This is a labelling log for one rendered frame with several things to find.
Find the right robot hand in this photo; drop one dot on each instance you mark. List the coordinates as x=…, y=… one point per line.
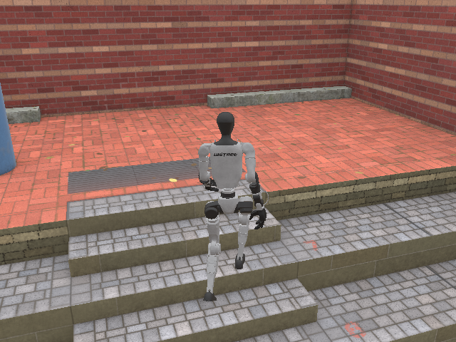
x=262, y=217

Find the robot left upper arm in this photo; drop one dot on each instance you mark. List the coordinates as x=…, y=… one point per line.
x=204, y=161

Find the right robot forearm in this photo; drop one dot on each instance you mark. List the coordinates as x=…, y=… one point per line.
x=256, y=193

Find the left robot shin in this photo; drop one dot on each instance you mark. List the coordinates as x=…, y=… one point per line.
x=212, y=264

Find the robot right upper arm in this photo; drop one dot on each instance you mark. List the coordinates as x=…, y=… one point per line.
x=248, y=150

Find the robot left foot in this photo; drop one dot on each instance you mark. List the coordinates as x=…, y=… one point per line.
x=209, y=297

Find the left robot hand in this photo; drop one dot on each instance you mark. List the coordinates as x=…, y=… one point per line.
x=213, y=183

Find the left robot forearm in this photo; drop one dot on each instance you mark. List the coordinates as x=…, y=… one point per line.
x=205, y=183

